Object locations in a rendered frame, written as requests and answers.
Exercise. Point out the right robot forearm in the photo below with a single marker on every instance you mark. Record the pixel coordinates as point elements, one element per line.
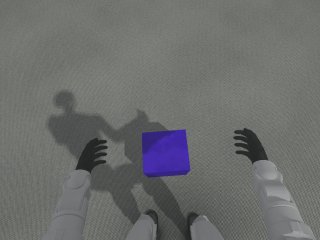
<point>279,210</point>

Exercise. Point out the robot right hand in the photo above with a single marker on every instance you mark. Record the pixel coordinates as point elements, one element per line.
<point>255,149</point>

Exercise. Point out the robot right shin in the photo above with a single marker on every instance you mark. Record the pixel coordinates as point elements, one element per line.
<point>201,218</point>

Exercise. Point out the carton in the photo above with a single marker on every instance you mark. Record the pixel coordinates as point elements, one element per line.
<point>165,153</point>

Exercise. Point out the left robot forearm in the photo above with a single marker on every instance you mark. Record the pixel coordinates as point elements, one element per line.
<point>70,214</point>

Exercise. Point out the robot left hand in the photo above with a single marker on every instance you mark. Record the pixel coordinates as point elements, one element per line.
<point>86,160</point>

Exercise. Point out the robot shin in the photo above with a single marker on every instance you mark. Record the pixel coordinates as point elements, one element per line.
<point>201,218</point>
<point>145,217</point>

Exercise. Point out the robot left shin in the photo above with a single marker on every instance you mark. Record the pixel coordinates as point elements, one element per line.
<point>145,217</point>

